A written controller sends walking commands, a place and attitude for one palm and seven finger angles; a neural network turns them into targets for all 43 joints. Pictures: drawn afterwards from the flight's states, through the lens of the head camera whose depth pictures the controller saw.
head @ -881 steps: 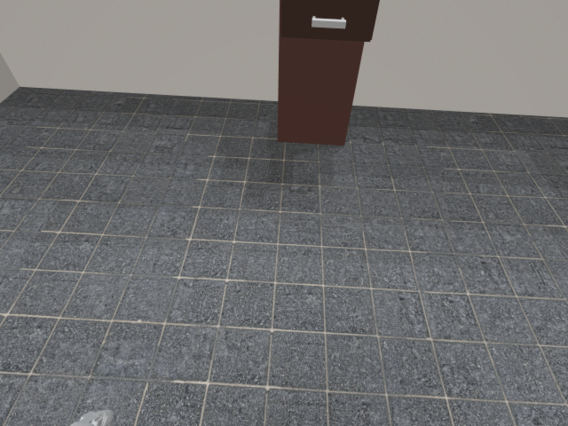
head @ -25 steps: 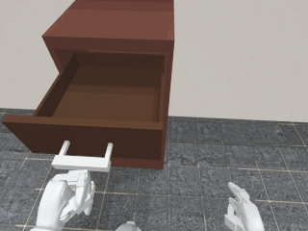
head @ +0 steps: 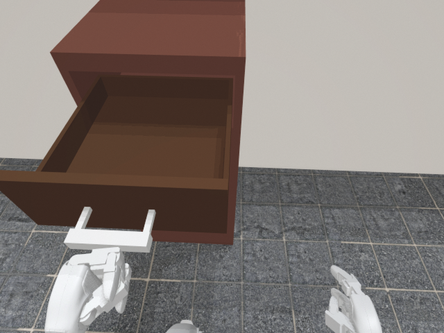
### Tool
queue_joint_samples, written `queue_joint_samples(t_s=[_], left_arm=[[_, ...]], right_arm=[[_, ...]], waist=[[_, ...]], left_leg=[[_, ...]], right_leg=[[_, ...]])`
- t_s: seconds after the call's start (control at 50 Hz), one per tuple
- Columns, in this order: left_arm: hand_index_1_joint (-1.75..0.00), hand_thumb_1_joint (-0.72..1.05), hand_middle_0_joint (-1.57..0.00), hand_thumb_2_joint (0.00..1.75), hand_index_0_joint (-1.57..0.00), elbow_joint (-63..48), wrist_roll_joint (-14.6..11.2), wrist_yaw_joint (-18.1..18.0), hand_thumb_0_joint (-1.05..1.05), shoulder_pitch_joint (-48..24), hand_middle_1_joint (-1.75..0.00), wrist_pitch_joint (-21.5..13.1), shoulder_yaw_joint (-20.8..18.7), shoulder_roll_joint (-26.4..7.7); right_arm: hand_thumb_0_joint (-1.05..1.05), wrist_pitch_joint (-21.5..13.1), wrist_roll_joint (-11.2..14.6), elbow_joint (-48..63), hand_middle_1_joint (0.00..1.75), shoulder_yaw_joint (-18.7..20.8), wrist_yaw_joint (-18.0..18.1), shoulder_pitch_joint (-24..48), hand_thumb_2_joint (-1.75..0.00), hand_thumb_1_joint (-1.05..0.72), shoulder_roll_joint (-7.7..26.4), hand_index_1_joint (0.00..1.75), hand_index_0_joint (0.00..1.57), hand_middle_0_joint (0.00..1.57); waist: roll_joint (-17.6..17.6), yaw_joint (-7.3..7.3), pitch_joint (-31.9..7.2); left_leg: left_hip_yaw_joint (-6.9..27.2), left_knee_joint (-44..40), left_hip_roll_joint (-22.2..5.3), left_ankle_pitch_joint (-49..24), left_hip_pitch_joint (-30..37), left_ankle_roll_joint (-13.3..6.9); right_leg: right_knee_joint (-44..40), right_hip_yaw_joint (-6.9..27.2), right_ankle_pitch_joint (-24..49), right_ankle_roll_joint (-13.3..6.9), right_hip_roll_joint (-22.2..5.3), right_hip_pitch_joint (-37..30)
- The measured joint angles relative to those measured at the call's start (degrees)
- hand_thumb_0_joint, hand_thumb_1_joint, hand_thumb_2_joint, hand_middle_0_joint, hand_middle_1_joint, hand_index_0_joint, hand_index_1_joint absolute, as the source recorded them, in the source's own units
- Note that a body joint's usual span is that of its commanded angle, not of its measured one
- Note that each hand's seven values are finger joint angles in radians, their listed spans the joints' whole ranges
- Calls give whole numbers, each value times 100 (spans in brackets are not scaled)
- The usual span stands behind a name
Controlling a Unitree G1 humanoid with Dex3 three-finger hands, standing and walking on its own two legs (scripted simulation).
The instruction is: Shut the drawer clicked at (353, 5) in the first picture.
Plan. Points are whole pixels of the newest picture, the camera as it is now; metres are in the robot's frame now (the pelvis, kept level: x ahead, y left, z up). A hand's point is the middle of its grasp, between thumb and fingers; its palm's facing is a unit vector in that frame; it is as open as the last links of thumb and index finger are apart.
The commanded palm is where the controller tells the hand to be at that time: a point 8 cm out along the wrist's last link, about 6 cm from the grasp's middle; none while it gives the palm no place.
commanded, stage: push the drawer shut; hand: left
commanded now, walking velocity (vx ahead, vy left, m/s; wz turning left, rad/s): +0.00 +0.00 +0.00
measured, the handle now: (114, 227) +0.27 +0.19 +0.09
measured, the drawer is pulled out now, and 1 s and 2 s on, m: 0.30 0.22 0.09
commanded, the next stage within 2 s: none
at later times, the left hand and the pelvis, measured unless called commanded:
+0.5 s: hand (126, 262) +0.22 +0.16 +0.08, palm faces -0.05 -1.00 -0.05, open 3.0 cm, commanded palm +0.21 +0.21 +0.09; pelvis +0.00 +0.00 +0.00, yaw +0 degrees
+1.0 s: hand (137, 232) +0.26 +0.15 +0.08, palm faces -0.05 -1.00 -0.04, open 3.3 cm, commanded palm +0.25 +0.21 +0.09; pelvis +0.00 +0.01 +0.01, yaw +0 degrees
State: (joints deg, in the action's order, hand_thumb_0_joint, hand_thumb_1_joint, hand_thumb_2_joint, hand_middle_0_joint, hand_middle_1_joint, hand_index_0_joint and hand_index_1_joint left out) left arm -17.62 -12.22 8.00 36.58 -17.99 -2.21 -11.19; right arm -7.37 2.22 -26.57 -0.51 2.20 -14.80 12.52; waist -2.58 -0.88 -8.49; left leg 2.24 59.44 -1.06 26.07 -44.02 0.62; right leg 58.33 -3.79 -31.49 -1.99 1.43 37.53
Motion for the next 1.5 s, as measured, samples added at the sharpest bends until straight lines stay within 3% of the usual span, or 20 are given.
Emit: queue_joint_samples(t_s=[0.1, 0.52, 0.88, 1.1, 1.28, 1.5], left_arm=[[-160, 90, -140, 90, -140, -12, 21, 27, 1, -6, -160, -22, 73, 14], [-160, 78, -140, 88, -140, 849, -80, 112, -2, -1225, -160, 131, -128, -186], [-160, 82, -140, 90, -140, 1582, 97, -188, 2, -2278, -160, 291, 0, -82], [-160, 82, -140, 90, -140, 2018, 117, -230, 4, -2690, -160, 195, -27, -69], [-160, 81, -140, 92, -141, 2720, 125, -215, 2, -3485, -160, 183, -94, -123], [-160, 81, -140, 90, -140, 3762, 94, -167, 3, -4437, -160, 201, -394, -224]], right_arm=[[2, 7, -3, 40, 30, -3, 15, 10, -90, -90, 19, 30, 20, 20], [2, -76, -28, -224, 30, -145, 65, -9, -90, -90, 139, 30, 21, 20], [2, -34, -62, -347, 30, -196, -25, 51, -90, -90, 139, 30, 21, 20], [2, 82, -69, -441, 30, -184, -51, 114, -90, -90, 143, 30, 21, 20], [2, 168, -47, -636, 30, -188, -4, 191, -90, -90, 171, 30, 21, 20], [2, 255, -28, -776, 30, -166, -5, 82, -90, -90, 179, 30, 21, 20]], waist=[[-23, -6, -4], [7, -75, 104], [46, -109, 184], [56, -102, 222], [73, -89, 299], [103, -207, 307]], left_leg=[[20, 14, 7, 7, -9, 4], [43, -135, 5, -100, 64, -7], [-64, -384, 47, -230, 232, -67], [-81, -468, 47, -272, 314, -63], [-47, -492, 48, -344, 263, -41], [-103, -659, -1, -434, 309, -17]], right_leg=[[8, -20, -13, -2, -4, -3], [-181, -39, 112, 12, 4, -95], [-377, 63, 246, 73, -49, -213], [-438, 80, 282, 70, -51, -278], [-432, 46, 326, 47, -48, -221], [-558, 107, 429, 25, -5, -215]])
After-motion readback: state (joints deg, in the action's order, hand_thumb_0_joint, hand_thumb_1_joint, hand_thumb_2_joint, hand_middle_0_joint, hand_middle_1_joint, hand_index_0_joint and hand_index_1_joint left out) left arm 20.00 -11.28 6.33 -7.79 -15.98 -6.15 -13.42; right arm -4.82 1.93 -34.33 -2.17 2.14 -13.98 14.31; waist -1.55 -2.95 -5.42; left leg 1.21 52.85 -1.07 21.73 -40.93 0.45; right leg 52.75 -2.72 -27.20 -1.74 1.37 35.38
